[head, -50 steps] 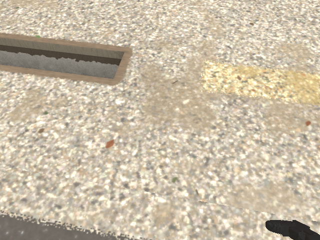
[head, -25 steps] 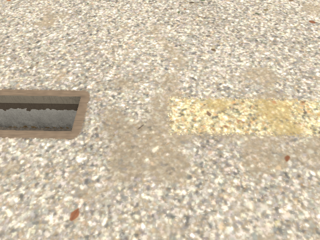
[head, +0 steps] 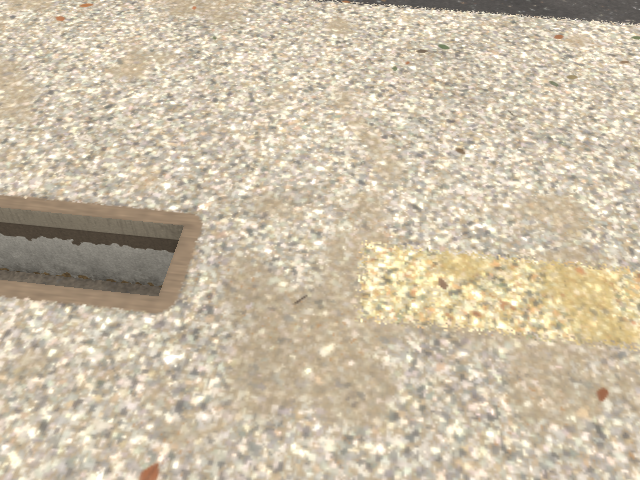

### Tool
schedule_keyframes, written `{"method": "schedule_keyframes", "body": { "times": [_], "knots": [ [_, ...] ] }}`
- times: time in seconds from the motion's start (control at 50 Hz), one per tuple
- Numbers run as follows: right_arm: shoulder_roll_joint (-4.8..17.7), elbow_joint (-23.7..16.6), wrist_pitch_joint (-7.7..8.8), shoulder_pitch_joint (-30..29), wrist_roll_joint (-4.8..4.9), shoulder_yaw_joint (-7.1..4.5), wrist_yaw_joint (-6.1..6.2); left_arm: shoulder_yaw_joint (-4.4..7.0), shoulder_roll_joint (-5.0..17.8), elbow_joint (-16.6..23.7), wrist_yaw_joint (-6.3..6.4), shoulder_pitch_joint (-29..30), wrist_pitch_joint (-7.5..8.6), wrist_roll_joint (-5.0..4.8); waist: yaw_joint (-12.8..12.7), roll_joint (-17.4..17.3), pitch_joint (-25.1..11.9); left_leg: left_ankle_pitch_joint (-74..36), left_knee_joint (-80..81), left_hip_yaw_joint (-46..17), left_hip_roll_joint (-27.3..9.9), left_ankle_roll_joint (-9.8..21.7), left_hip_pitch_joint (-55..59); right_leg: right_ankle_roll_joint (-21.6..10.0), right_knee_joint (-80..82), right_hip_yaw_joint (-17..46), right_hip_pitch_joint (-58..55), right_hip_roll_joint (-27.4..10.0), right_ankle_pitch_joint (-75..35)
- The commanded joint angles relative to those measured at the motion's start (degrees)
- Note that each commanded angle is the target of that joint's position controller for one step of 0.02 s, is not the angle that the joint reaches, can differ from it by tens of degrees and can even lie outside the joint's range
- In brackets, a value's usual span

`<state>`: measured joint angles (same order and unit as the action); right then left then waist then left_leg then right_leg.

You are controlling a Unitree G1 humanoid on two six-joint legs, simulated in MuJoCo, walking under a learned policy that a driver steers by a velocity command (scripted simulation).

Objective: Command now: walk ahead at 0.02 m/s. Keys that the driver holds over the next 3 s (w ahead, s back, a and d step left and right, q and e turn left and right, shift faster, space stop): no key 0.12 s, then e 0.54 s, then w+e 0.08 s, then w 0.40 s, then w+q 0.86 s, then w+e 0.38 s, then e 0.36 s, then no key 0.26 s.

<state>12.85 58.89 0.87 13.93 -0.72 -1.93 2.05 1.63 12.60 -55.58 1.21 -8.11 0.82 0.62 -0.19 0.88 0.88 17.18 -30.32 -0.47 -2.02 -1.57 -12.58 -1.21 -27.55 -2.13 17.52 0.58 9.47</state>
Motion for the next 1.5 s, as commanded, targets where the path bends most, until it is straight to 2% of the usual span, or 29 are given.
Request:
{"method": "schedule_keyframes", "body": {
  "times": [0.02, 0.22, 0.32, 0.36, 0.44, 0.46, 0.48, 0.5, 0.52, 0.54, 0.58, 0.66, 0.84, 0.92, 0.94, 0.96, 0.98, 1.0, 1.04, 1.14, 1.22, 1.3, 1.34, 1.36, 1.38, 1.4, 1.42, 1.44, 1.5],
  "knots": [
    [6.10, -1.11, 1.30, 0.85, 0.33, -0.94, 0.09, 1.31, 5.69, 1.19, 0.15, 0.18, 0.38, -0.18, -0.15, -3.73, -0.88, -3.99, 7.59, -1.93, -1.75, 2.10, -4.68, -1.55, 2.42, 2.91, -6.55, -2.68, -3.60],
    [8.99, -1.18, -0.11, 3.08, 0.66, -2.49, 2.09, 2.60, 8.06, 2.17, 0.61, 4.02, -0.98, -1.40, 1.76, -2.00, -1.32, -10.92, 3.77, -0.47, -2.32, 4.14, 1.24, -2.36, -3.79, 3.74, 0.50, -1.36, -11.72],
    [10.90, -4.27, -0.40, 0.21, 0.67, -4.01, 3.77, 3.10, 5.99, 4.59, 0.01, 2.47, -2.20, -0.66, 0.88, -11.49, -1.09, -21.70, 6.84, -11.17, -17.75, 12.74, 2.65, -0.76, -19.51, 1.08, 9.86, -0.21, 12.74],
    [11.53, -6.35, 0.17, -3.35, 0.81, -4.39, 3.88, 3.25, 6.02, 6.20, -0.67, 3.81, -2.50, -1.09, 0.85, -10.05, 0.49, -26.47, 6.80, -11.71, -20.70, 14.00, 2.89, -0.79, -23.43, 1.85, 12.96, -2.80, 21.84],
    [11.78, -6.48, -0.45, -4.70, 1.86, -5.11, 3.04, 4.94, 8.10, 5.05, -1.62, -2.31, -2.38, -1.49, -2.33, -3.59, -3.67, -21.05, -7.88, 2.50, -11.30, 5.01, -4.26, -2.41, -3.06, -0.56, -6.86, 0.85, -0.55],
    [8.84, -7.57, -0.58, -3.20, 0.16, -4.34, 2.59, 6.96, 15.49, 6.52, -0.93, -3.69, -2.15, -1.24, -1.35, 11.84, -4.17, -1.88, -25.58, 8.48, -3.97, -1.17, -16.39, -8.02, 4.13, 19.69, -14.63, -10.40, -20.25],
    [6.13, -10.33, -0.64, -7.05, -0.64, -3.37, 2.50, 6.14, 17.10, 7.22, -1.36, -6.27, -1.19, 0.55, -2.71, 16.24, -8.30, 25.22, -38.71, 1.04, 4.14, -2.70, -24.34, -18.67, 8.87, 39.29, -15.68, -21.66, -29.73],
    [7.40, -9.17, -0.35, -6.33, -0.76, -3.71, 1.76, 4.78, 14.67, 7.60, -1.64, -7.93, -0.06, 0.24, -2.18, 6.09, -9.74, 25.58, -46.66, -4.92, 2.14, -2.78, -22.77, -19.01, 3.32, 31.69, -16.29, -20.00, -48.71],
    [6.65, -11.47, -0.37, -5.01, 1.09, -3.56, 1.99, 5.49, 16.58, 8.72, -1.84, -5.04, 0.71, 0.99, -0.80, 8.67, -11.92, 19.90, -46.53, -5.36, 2.91, -1.88, -26.58, -20.35, 7.27, 35.47, -14.35, -20.95, -24.93],
    [9.91, -10.25, -0.52, -7.20, 1.46, -4.55, 2.71, 5.40, 15.27, 10.07, -1.50, -0.17, 1.00, -0.40, -0.23, 2.67, -6.33, 13.44, -43.97, -5.88, 0.27, -1.40, -28.26, -15.91, 9.38, 31.73, -11.38, -16.39, -8.50],
    [10.71, -9.91, -1.10, -8.10, 0.60, -5.05, 3.19, 4.10, 11.32, 11.63, -0.44, 3.81, 0.31, -1.07, 0.47, 2.43, -4.01, 6.72, -38.80, -4.92, -0.03, -1.22, -23.35, -11.01, 10.13, 24.64, -4.66, -10.95, -2.80],
    [8.03, -11.19, 0.11, -7.76, 0.47, -4.60, 2.74, 4.46, 11.97, 11.35, 0.66, -0.82, 0.01, -1.11, -0.21, 4.27, -5.20, 2.32, -28.68, -5.25, 2.08, -2.04, -22.71, -11.20, 10.06, 23.79, -8.66, -9.16, -4.86],
    [8.03, -13.24, 3.98, -10.52, 1.28, -3.66, -0.85, 4.60, 12.05, 11.82, 0.89, -2.93, 0.21, -1.16, -2.13, 8.19, -3.57, 0.95, -6.30, -2.30, 2.25, -1.14, -11.14, -11.73, 14.96, 29.11, -4.33, -9.17, 21.37],
    [7.53, -10.77, 5.89, -4.35, 1.89, -3.51, -1.66, 3.60, 10.26, 12.27, 0.34, -2.72, 0.12, -1.27, 1.50, 6.09, -1.72, -3.14, 6.51, 0.22, 2.50, 2.87, 2.56, -9.63, 11.34, 28.73, 2.46, -6.12, 25.74],
    [8.43, -9.73, 6.12, -0.54, 1.71, -3.73, -1.47, 3.01, 8.51, 12.83, 0.25, -2.17, 0.35, -1.34, 3.11, 3.93, -2.08, -1.55, 8.57, -2.65, -0.78, 4.27, 8.64, -7.76, 6.63, 26.62, 6.79, -4.09, 25.61],
    [10.83, -8.39, 6.24, 5.93, 0.91, -4.05, -1.21, 2.01, 4.79, 13.54, 0.09, -1.36, 0.77, -1.46, 4.64, -4.26, -3.53, 6.08, 13.25, -13.74, -10.10, 7.04, 14.91, -4.40, -9.50, 18.56, 13.28, 1.42, 23.50],
    [16.97, -6.98, 6.03, 9.42, -0.40, -5.47, -1.59, 2.27, 5.10, 15.87, -0.02, -0.59, 1.97, -2.71, 3.73, -14.79, -0.23, 21.08, 20.52, -33.48, -18.69, 14.13, 17.79, -3.25, -19.64, 10.45, 27.19, 6.97, 23.88],
    [15.20, -7.86, 6.31, 6.73, -0.18, -5.37, -1.72, 3.20, 9.82, 16.46, -0.13, 1.74, 3.02, -2.77, 3.45, -12.45, 5.04, 27.25, 22.15, -38.07, -21.89, 16.93, 14.46, -2.77, -27.10, 11.56, 33.62, 2.00, 21.03],
    [10.54, -9.88, 6.19, 2.48, 0.98, -3.93, -1.50, 3.81, 11.01, 14.48, -0.98, -0.34, 3.71, -1.93, 1.34, -9.00, 4.38, 20.02, 22.29, -28.32, -16.27, 13.43, 14.39, -1.68, -30.03, 9.24, 33.44, -1.78, 11.99],
    [9.33, -8.83, 5.69, 6.68, 1.10, -3.16, -1.40, 2.74, 5.92, 15.49, -1.61, 4.61, 4.03, -1.02, 3.36, -7.57, 3.14, -2.72, 24.15, -12.84, -10.16, 11.68, 10.86, 1.25, -23.06, 3.53, 27.94, -4.11, -3.15],
    [10.46, -8.07, 4.93, 10.31, 1.54, -2.99, -1.26, 1.88, 4.02, 17.61, -2.22, 11.19, 4.84, -1.52, 5.42, -7.78, 4.08, -11.26, 22.97, -8.74, -8.18, 11.57, 5.83, 2.44, -8.20, 1.35, 17.75, -1.92, -8.69],
    [11.84, -7.66, 4.13, 12.47, 2.43, -3.29, -1.18, 2.28, 6.18, 18.74, -3.23, 12.98, 5.66, -2.27, 4.61, -8.81, 4.35, -13.19, 19.74, -12.29, -10.96, 11.33, 7.28, 1.58, -1.48, 2.29, 11.23, -0.77, -7.17],
    [12.81, -8.05, 3.55, 11.06, 2.55, -3.61, -1.09, 3.30, 8.82, 17.88, -3.22, 8.40, 5.98, -2.44, 0.79, -9.94, 2.16, -21.70, 15.16, -12.73, -11.74, 10.02, 8.09, -0.23, 1.15, 2.28, 3.25, -0.11, -4.95],
    [12.19, -8.46, 3.42, 10.49, 2.38, -3.41, -1.10, 4.47, 11.01, 15.86, -2.69, 1.49, 5.98, -2.26, -2.73, -9.11, -2.08, -29.29, 7.70, -10.51, -9.16, 8.56, 6.53, -1.78, 2.45, 1.67, -6.92, 0.46, -4.42],
    [10.25, -9.91, 3.54, 9.05, 1.67, -2.70, -1.21, 5.68, 14.19, 13.95, -1.96, -8.67, 5.99, -1.56, -7.63, -7.08, -9.79, -25.69, -6.16, -8.16, -6.06, 6.40, -1.70, -4.71, 0.03, 6.69, -23.00, -5.60, -4.44],
    [3.75, -12.11, 4.24, 13.45, 1.59, -1.01, -1.07, 7.07, 19.82, 12.59, -1.44, -16.99, 5.27, -0.09, -8.01, 7.19, -20.98, -5.92, -28.45, -2.27, 1.76, 2.41, -22.09, -11.35, 1.29, 28.07, -45.30, -21.33, 4.21],
    [4.72, -11.82, 5.12, 15.42, 3.05, -1.09, -0.98, 5.98, 16.59, 11.92, -1.78, -17.42, 4.85, -0.03, -6.98, 16.29, -24.69, 15.88, -39.49, -7.22, 2.54, 2.32, -27.89, -14.61, 9.59, 43.67, -42.59, -26.30, 12.27],
    [9.73, -12.43, 5.07, 11.61, 4.37, -2.62, -1.00, 4.54, 11.95, 12.03, -1.81, -13.12, 4.72, -0.49, -6.12, 11.60, -14.22, 12.53, -43.95, -7.73, -0.88, 2.88, -32.16, -12.24, 10.98, 35.57, -34.61, -23.92, 15.42],
    [8.02, -13.15, 3.56, 5.85, 2.60, -3.18, -0.82, 2.95, 6.38, 11.91, -2.13, -3.21, 5.07, -0.22, -1.62, 5.57, -1.49, 1.51, -38.70, -5.71, -6.11, 3.84, -27.50, -7.90, 16.44, 16.18, -14.56, -16.19, 4.36]
  ]
}}
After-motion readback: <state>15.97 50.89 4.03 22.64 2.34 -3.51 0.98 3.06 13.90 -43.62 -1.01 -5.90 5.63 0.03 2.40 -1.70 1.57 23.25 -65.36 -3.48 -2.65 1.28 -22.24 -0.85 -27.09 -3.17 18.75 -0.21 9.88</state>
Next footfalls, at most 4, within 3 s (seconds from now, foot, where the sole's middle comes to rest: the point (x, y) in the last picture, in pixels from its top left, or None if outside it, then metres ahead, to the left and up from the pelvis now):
0.96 left None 0.15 0.09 -0.77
1.38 right None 0.32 -0.27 -0.77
1.88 left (355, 415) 0.66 -0.06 -0.77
2.44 right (429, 299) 0.99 -0.26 -0.77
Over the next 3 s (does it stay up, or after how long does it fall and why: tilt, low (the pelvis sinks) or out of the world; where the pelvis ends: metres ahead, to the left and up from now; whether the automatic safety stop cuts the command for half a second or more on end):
stays up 1.01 -0.16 0.00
